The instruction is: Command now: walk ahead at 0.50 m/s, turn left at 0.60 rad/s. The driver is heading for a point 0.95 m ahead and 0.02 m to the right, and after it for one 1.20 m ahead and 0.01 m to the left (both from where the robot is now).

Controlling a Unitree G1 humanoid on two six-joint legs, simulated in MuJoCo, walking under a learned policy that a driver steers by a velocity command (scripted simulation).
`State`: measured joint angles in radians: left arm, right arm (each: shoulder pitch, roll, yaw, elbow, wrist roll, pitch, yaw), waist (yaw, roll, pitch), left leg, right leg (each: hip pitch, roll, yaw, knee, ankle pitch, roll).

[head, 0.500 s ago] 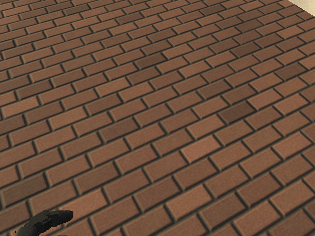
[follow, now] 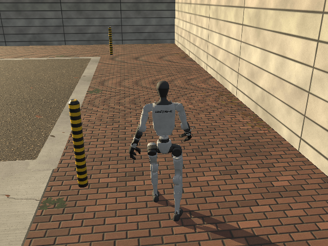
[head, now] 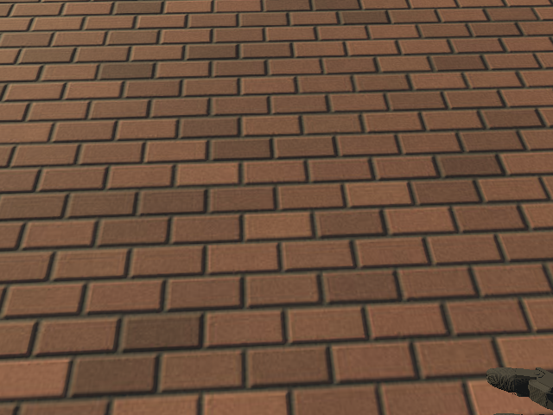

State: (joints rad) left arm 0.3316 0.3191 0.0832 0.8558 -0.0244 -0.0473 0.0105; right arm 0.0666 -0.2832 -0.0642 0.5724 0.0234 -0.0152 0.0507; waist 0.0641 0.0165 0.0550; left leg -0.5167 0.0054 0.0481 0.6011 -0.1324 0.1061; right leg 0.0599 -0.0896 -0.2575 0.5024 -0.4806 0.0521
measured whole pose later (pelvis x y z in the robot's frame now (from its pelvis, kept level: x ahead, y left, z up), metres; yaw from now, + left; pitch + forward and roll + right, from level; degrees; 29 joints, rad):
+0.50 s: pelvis +0.30 +0.00 +0.01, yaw +10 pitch +2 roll +1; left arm 0.05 0.28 0.03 0.70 0.00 -0.11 -0.05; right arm 0.40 -0.30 -0.06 0.77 0.01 -0.04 -0.01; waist -0.07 -0.03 0.01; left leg 0.02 -0.07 -0.12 0.41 -0.46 0.05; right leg -0.49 -0.01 -0.01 0.48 -0.02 -0.04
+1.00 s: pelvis +0.58 +0.05 +0.01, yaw +10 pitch +3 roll -2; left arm 0.39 0.30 0.05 0.87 -0.02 -0.05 0.00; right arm 0.04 -0.25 -0.03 0.66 0.01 -0.08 0.04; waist 0.09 0.02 0.02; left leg -0.53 0.04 0.00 0.49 -0.02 0.04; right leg 0.06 0.03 -0.02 0.28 -0.38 -0.01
